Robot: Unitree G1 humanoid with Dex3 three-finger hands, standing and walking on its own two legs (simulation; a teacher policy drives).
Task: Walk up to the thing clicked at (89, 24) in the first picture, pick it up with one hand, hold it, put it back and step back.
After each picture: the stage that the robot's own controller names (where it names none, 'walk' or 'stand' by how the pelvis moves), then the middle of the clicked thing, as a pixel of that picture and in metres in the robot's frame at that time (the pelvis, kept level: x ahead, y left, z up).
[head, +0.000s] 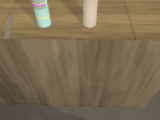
stand; (90, 1) +0.73 -0.01 +0.11
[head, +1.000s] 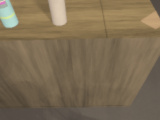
walk; out of the picture +0.68 +0.17 +0.14
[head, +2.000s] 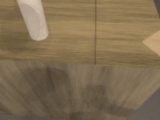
stand; (30, 6) +0.52 +0.20 +0.16
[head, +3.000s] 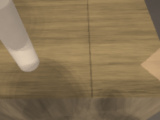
stand; (16, 40) +0.40 +0.21 +0.14
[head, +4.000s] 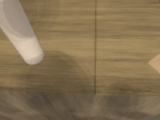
walk; (20, 32) +0.42 +0.20 +0.13
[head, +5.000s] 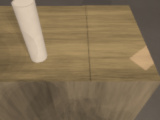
stand; (32, 33) +0.50 +0.21 +0.12
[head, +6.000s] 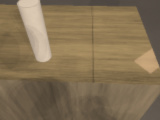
stand; (37, 33) +0.50 +0.20 +0.11
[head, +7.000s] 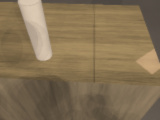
stand; (38, 32) +0.50 +0.19 +0.11
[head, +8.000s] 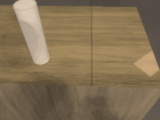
stand; (34, 35) +0.49 +0.21 +0.11
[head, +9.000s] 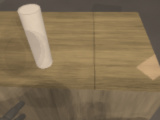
rise first; (38, 40) +0.48 +0.21 +0.12
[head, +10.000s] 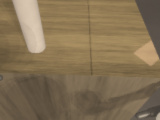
go down; (30, 21) +0.51 +0.19 +0.15
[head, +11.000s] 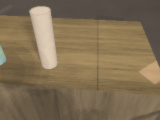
go down; (45, 40) +0.50 +0.18 +0.13
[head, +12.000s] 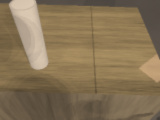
go down; (32, 38) +0.45 +0.19 +0.13
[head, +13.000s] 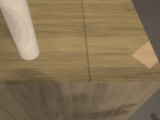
close in; (21, 27) +0.47 +0.20 +0.14
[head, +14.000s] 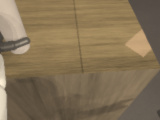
close; (8, 19) +0.49 +0.22 +0.16
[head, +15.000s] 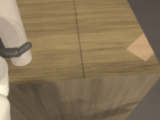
lift; (11, 30) +0.45 +0.21 +0.17
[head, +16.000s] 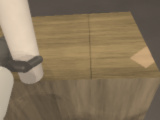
lift; (22, 41) +0.32 +0.17 +0.26
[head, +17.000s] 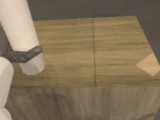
hold; (20, 31) +0.33 +0.18 +0.29
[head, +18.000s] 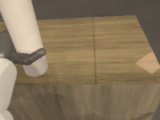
hold; (25, 33) +0.33 +0.17 +0.28
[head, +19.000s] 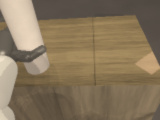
crouch; (25, 31) +0.33 +0.17 +0.29
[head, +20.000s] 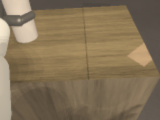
crouch; out of the picture +0.46 +0.19 +0.30
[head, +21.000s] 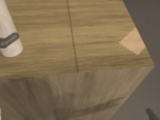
lower; out of the picture +0.48 +0.23 +0.17
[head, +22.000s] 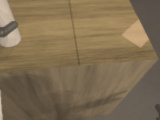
lower; out of the picture +0.50 +0.22 +0.18
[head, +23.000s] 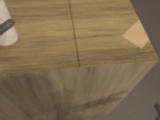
lower; out of the picture +0.51 +0.23 +0.18
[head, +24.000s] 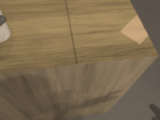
lower; out of the picture +0.51 +0.24 +0.19
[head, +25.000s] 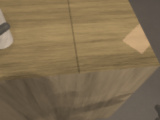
loosen; out of the picture +0.50 +0.24 +0.17
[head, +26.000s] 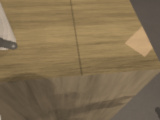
open; out of the picture +0.49 +0.23 +0.17
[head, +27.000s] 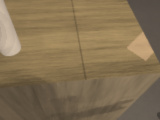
sink last; out of the picture +0.48 +0.24 +0.16
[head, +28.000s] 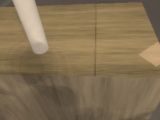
sink last; (32, 24) +0.53 +0.25 +0.16
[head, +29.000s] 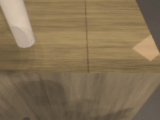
stand; (16, 14) +0.52 +0.25 +0.18
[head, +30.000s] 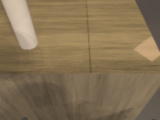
stand; (19, 16) +0.52 +0.24 +0.18
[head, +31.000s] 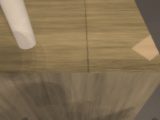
stand; (17, 16) +0.52 +0.24 +0.18
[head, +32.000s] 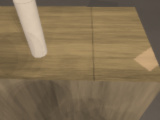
stand; (32, 29) +0.53 +0.23 +0.12
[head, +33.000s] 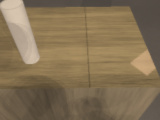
stand; (23, 35) +0.49 +0.24 +0.11
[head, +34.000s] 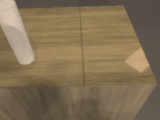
stand; (17, 36) +0.49 +0.26 +0.11
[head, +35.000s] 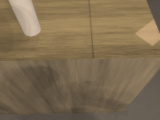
walk; (21, 4) +0.56 +0.24 +0.13
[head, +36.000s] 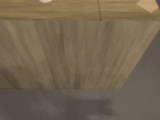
walk; out of the picture +0.74 +0.20 +0.14
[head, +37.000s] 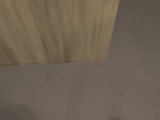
walk; out of the picture +1.03 +0.35 +0.15
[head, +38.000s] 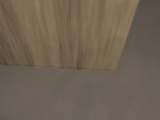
stand; out of the picture +1.13 +0.20 +0.13
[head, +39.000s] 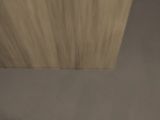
stand; out of the picture +1.12 +0.24 +0.11
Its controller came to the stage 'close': yes
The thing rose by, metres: 0.21
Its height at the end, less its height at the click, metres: +0.00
